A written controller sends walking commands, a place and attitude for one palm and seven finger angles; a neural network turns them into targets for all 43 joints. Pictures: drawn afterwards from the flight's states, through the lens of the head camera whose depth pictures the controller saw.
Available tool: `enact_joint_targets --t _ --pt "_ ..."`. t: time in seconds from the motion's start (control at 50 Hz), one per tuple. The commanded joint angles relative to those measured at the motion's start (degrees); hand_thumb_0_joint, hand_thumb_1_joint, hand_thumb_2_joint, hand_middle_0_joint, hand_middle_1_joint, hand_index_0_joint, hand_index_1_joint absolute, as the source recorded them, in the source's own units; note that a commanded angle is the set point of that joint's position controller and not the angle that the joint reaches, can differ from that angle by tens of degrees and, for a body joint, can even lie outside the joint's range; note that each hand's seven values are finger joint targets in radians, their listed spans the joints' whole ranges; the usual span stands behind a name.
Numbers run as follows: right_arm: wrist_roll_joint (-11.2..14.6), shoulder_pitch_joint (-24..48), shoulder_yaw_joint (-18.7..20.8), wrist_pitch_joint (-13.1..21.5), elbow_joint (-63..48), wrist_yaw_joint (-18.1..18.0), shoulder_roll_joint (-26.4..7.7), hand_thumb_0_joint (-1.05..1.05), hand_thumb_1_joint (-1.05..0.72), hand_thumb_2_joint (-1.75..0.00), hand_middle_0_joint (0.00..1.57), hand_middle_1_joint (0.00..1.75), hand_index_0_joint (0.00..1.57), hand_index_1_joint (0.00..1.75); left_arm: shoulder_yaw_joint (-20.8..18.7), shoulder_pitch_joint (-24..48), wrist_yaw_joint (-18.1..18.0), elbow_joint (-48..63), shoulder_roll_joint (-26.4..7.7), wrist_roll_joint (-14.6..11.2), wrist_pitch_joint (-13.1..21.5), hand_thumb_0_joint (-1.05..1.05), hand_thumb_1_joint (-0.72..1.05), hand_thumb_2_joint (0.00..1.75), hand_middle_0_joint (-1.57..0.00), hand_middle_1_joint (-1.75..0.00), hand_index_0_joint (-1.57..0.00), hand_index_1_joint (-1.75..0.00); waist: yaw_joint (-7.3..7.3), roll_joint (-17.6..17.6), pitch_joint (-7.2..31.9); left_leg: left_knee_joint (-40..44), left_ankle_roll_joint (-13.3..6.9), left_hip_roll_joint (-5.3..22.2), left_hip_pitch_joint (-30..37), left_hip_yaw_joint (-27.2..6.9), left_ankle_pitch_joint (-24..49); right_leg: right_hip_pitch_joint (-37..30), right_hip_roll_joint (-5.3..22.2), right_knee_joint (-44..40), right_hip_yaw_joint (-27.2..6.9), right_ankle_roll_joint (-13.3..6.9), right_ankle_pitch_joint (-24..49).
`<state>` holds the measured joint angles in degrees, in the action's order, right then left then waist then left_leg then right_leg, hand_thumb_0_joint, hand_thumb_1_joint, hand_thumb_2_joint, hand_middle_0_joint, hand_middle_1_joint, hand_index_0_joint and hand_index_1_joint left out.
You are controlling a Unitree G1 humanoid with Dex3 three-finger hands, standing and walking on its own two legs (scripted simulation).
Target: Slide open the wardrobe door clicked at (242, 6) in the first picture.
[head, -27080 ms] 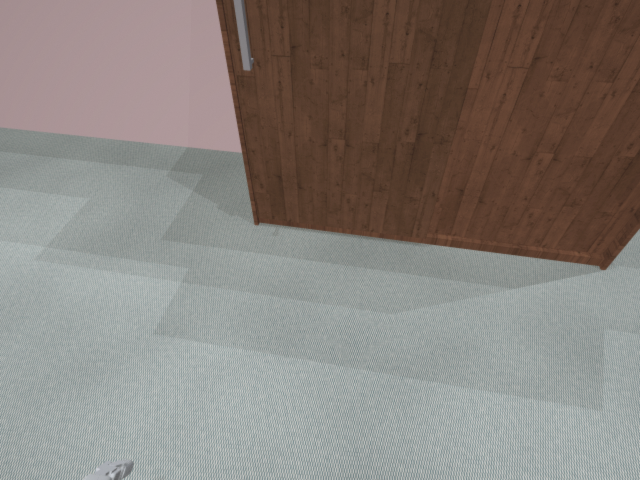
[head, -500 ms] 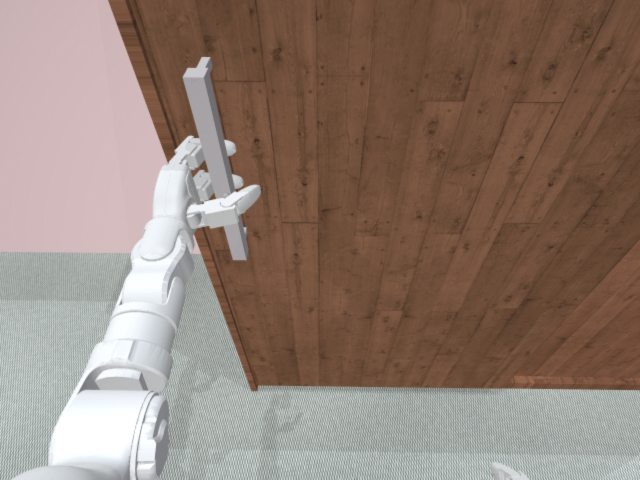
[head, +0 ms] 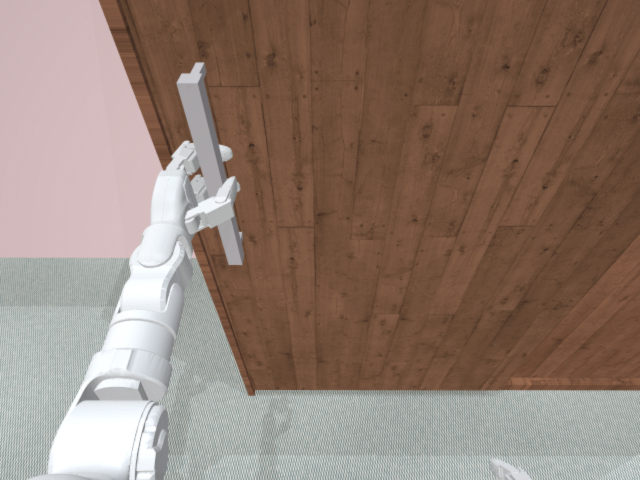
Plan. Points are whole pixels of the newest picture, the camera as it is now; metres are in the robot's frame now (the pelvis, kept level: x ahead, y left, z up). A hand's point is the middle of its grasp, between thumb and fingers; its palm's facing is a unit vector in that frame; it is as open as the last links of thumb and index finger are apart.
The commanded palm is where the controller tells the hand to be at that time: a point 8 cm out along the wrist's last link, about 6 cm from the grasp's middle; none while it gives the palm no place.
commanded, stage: grip the handle and tug to test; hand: left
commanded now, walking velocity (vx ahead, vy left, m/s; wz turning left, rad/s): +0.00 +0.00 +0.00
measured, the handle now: (220, 179) +0.48 +0.15 +0.13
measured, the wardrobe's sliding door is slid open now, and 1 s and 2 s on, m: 0.00 0.00 0.03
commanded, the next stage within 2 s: tug the door sideways, standing still in 0.42 s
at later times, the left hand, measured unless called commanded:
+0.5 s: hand (226, 203) +0.42 +0.13 +0.15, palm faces +0.01 -1.00 +0.01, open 6.6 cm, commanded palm +0.36 +0.18 +0.14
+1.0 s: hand (232, 198) +0.43 +0.12 +0.14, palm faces +0.09 -1.00 -0.03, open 5.9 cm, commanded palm +0.40 +0.12 +0.14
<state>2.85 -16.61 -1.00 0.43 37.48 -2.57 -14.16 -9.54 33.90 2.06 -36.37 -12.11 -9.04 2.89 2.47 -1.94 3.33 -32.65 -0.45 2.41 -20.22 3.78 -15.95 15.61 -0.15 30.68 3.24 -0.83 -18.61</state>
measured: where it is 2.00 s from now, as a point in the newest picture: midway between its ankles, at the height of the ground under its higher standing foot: outside the picture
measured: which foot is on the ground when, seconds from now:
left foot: down 0.00-1.00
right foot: down 0.00-1.00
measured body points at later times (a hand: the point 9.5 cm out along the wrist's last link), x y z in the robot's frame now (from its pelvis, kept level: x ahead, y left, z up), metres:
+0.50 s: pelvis +0.04 -0.01 +0.01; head +0.04 -0.02 +0.46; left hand +0.41 +0.18 +0.15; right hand +0.16 -0.26 -0.09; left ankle +0.01 +0.12 -0.73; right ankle -0.03 -0.11 -0.73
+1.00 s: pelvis +0.06 -0.01 +0.00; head +0.07 -0.02 +0.45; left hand +0.42 +0.18 +0.15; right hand +0.23 -0.22 -0.11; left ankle +0.01 +0.12 -0.73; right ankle -0.03 -0.12 -0.73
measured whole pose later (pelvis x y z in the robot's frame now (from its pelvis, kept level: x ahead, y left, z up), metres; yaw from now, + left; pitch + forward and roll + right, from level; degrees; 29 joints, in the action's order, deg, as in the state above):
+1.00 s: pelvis +0.06 -0.01 +0.00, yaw +4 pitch +4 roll +0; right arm 0.7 -12.9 -1.0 0.5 36.8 -2.1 -12.3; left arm -1.2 22.4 -3.5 -14.3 -6.2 -7.2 -6.0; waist -0.9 -2.7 4.0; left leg -29.7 0.8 0.0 -15.3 -2.8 -18.9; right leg 9.7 0.3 28.9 4.4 -0.9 -21.3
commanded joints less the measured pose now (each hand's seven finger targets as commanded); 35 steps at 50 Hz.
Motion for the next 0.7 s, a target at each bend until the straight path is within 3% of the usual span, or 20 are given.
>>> enact_joint_targets --t 0.0,0.1,0.12,0.18,0.24,0.28,0.3,0.34,0.38,0.48,0.5,0.54,0.6,0.64,0.68 --pt "-0.2 1.9 3.1 2.2 -7.3 -0.3 -7.3 0.00 -0.90 -0.90 0.20 0.30 0.20 0.30 -0.1 23.5 1.4 15.9 -7.7 -0.2 4.3 0.00 0.90 0.90 -0.45 -1.40 -0.45 -1.40 -0.60 1.9 18.3 1.4 -2.0 -2.1 13.7 -3.2 20.8 -2.7 -1.8 -2.8 -0.4 -0.6 25.1" --pt "-0.1 2.5 3.0 2.0 -7.9 -0.3 -7.3 0.00 -0.90 -0.90 0.20 0.30 0.20 0.30 0.4 20.1 1.9 16.7 -6.6 -0.7 3.4 0.00 0.90 0.90 -0.45 -1.40 -0.45 -1.40 -0.83 3.4 17.7 1.7 -2.1 -2.2 13.3 -2.8 21.2 -3.8 -1.7 -2.9 -0.3 -0.4 26.8" --pt "0.0 3.0 3.1 2.1 -8.2 -0.2 -7.3 0.00 -0.90 -0.90 0.20 0.30 0.20 0.30 -1.5 17.9 1.9 17.8 -8.4 -0.8 3.3 0.00 0.90 0.90 -0.45 -1.40 -0.45 -1.40 -1.85 2.1 18.0 1.7 -2.1 -2.1 13.4 -2.6 21.9 -4.1 -1.7 -2.8 -0.7 -0.5 27.9" --pt "-0.1 3.4 3.2 2.3 -9.2 0.2 -6.7 0.00 -0.90 -0.90 0.20 0.30 0.20 0.30 0.5 14.2 2.2 22.6 -5.5 -0.9 3.0 0.00 0.90 0.90 -0.45 -1.40 -0.45 -1.40 -2.45 1.7 20.6 1.3 -2.0 -2.1 15.2 -2.4 27.0 -6.0 -1.8 -1.9 -0.3 -0.5 32.4" --pt "-0.1 4.0 3.2 2.1 -10.0 0.5 -6.9 0.00 -0.90 -0.90 0.20 0.30 0.20 0.30 -1.4 9.5 2.4 26.0 -7.5 -1.2 2.3 0.00 0.90 0.90 -0.45 -1.40 -0.45 -1.40 -3.34 2.6 20.4 1.6 -2.1 -2.0 14.9 -2.0 29.1 -8.1 -1.6 -1.9 -0.5 -0.4 35.4" --pt "-0.1 4.5 3.2 2.2 -10.9 0.7 -6.6 0.00 -0.90 -0.90 0.20 0.30 0.20 0.30 -0.8 5.2 2.9 29.5 -6.5 -1.5 1.9 0.00 0.90 0.90 -0.45 -1.40 -0.45 -1.40 -3.71 3.4 20.9 1.8 -2.1 -2.0 15.4 -1.6 31.5 -9.6 -1.4 -1.8 -0.5 -0.2 38.5" --pt "-0.2 4.7 3.2 2.1 -11.5 0.8 -6.7 0.00 -0.90 -0.90 0.20 0.30 0.20 0.30 -0.8 2.4 3.0 30.2 -6.7 -1.7 1.5 0.00 0.90 0.90 -0.45 -1.40 -0.45 -1.40 -4.43 2.4 20.5 1.7 -2.1 -2.1 15.0 -1.5 32.4 -10.9 -1.2 -1.8 -0.6 -0.3 39.2" --pt "-0.1 5.4 3.0 1.9 -11.8 0.9 -6.6 0.00 -0.90 -0.90 0.20 0.30 0.20 0.30 -1.9 0.7 3.3 33.1 -7.9 -2.0 0.5 0.00 0.90 0.90 -0.45 -1.40 -0.45 -1.40 -4.36 2.2 19.6 2.0 -2.1 -2.0 15.0 -1.0 32.6 -11.2 -1.1 -1.9 -0.7 -0.1 41.6" --pt "-0.1 5.8 2.9 1.6 -12.4 0.9 -6.4 0.00 -0.90 -0.90 0.20 0.30 0.20 0.30 -2.8 -4.1 3.5 35.1 -8.1 -2.3 -0.7 0.00 0.90 0.90 -0.45 -1.40 -0.45 -1.40 -4.87 3.6 19.2 2.4 -2.1 -2.0 14.7 -0.8 33.9 -12.6 -1.0 -1.8 -0.6 0.1 43.8" --pt "-0.2 7.2 2.9 1.2 -13.7 1.1 -5.8 0.00 -0.90 -0.90 0.20 0.30 0.20 0.30 -3.9 -10.1 3.1 43.6 -8.7 -2.5 -3.3 0.00 0.90 0.90 -0.45 -1.40 -0.45 -1.40 -5.51 -0.1 20.2 2.4 -1.8 -1.5 17.2 -0.7 39.4 -13.9 -0.6 -1.9 -0.8 0.2 47.0" --pt "-0.4 7.2 2.8 1.0 -14.1 1.0 -6.0 0.00 -0.90 -0.90 0.20 0.30 0.20 0.30 -2.2 -11.5 3.0 44.9 -7.5 -2.3 -3.8 0.00 0.90 0.90 -0.45 -1.40 -0.45 -1.40 -5.42 0.2 19.9 2.5 -1.8 -1.5 17.2 -0.9 40.1 -14.4 -0.6 -2.1 -0.5 0.0 46.5" --pt "-0.2 7.4 2.7 1.3 -13.0 0.9 -5.7 0.00 -0.90 -0.90 0.20 0.30 0.20 0.30 2.7 -2.7 2.5 44.9 -3.4 -2.1 -5.0 0.00 0.90 0.90 -0.45 -1.40 -0.45 -1.40 -2.77 0.5 16.4 2.7 -1.8 -1.4 18.0 -1.6 36.3 -9.6 -1.3 -3.4 -0.2 0.2 41.1" --pt "-0.5 6.9 2.8 1.2 -11.0 0.1 -6.4 0.00 -0.90 -0.90 0.20 0.30 0.20 0.30 2.7 6.5 0.5 42.9 -4.8 -0.9 -5.6 0.00 0.90 0.90 -0.45 -1.40 -0.45 -1.40 -0.64 0.8 13.0 2.9 -1.6 -1.4 17.8 -2.7 30.6 -6.2 -1.7 -4.5 -0.2 -0.2 34.4" --pt "-0.8 6.6 2.8 1.1 -10.0 -0.3 -6.0 0.00 -0.90 -0.90 0.20 0.30 0.20 0.30 4.4 8.4 -0.2 40.2 -2.3 -0.2 -6.3 0.00 0.90 0.90 -0.45 -1.40 -0.45 -1.40 -0.04 0.7 13.3 2.1 -1.7 -1.6 18.4 -3.0 33.0 -5.0 -1.5 -3.8 -0.1 -0.2 36.0" --pt "-1.2 5.4 3.1 0.8 -9.6 -0.4 -5.8 0.00 -0.90 -0.90 0.20 0.30 0.20 0.30 6.0 7.3 -0.2 39.6 0.1 -0.2 -7.7 0.00 0.90 0.90 -0.45 -1.40 -0.45 -1.40 -0.28 -0.3 17.3 -0.2 -1.9 -1.9 20.5 -2.7 42.8 -6.4 -1.0 -2.1 0.0 0.4 44.9"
